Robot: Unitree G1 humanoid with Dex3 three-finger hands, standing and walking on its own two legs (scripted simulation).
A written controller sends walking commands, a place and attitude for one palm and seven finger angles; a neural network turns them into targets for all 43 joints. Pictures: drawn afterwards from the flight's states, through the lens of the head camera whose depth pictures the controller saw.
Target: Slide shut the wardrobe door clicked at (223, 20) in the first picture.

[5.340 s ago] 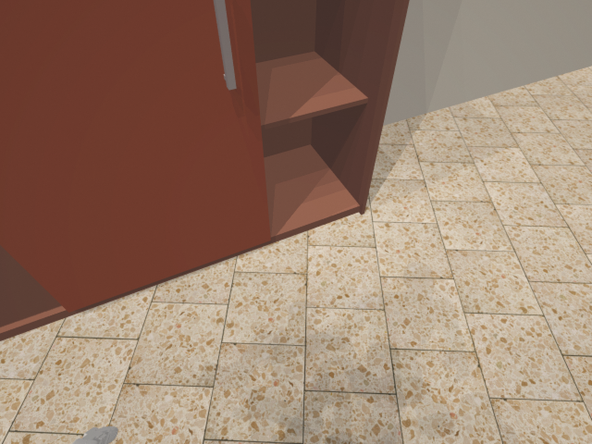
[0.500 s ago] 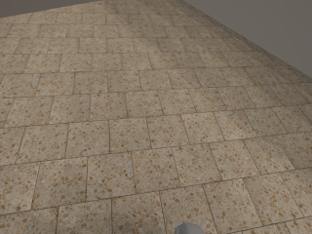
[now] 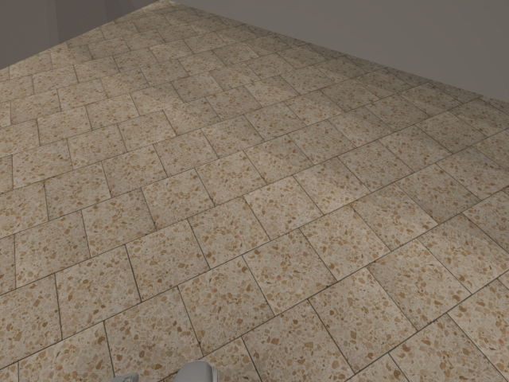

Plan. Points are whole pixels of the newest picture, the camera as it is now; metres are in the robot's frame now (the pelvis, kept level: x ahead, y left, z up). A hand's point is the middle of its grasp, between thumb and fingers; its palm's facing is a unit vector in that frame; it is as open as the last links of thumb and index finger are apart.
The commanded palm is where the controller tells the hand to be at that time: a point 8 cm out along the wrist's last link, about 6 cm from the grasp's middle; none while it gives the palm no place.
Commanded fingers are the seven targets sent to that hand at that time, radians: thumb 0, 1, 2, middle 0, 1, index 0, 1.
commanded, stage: turn to face it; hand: left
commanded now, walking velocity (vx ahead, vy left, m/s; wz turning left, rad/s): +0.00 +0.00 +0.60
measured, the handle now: out of the picture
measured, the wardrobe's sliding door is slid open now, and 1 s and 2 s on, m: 0.45 0.45 0.45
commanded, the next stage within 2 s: none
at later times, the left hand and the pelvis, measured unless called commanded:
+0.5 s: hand out of the picture +0.07 +0.24 -0.16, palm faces +0.21 -0.95 -0.25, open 7.4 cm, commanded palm none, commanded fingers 0.00 0.90 0.90 -0.20 -0.30 -0.20 -0.30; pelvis +0.03 +0.03 +0.00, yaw +11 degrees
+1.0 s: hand out of the picture -0.05 +0.22 -0.18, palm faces +0.53 -0.81 -0.24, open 7.4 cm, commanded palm none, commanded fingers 0.00 0.90 0.90 -0.20 -0.30 -0.20 -0.30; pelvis +0.01 +0.02 -0.02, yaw +32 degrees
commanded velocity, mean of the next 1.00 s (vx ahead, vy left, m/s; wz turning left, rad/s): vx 0.00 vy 0.00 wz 0.60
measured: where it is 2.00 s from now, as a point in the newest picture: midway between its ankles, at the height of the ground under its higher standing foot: outside the picture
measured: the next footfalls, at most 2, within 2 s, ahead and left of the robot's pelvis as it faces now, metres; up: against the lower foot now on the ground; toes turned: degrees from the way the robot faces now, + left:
left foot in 0.14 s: +0.11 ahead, +0.14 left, +0.00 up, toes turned +5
right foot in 0.58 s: +0.09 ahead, -0.11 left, +0.00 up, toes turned +14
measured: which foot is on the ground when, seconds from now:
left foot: up 0.00-0.12, down 0.14-0.58, up 0.60-0.96, down 0.98-1.00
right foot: down 0.00-0.16, up 0.18-0.56, down 0.58-0.98, up 1.00-1.00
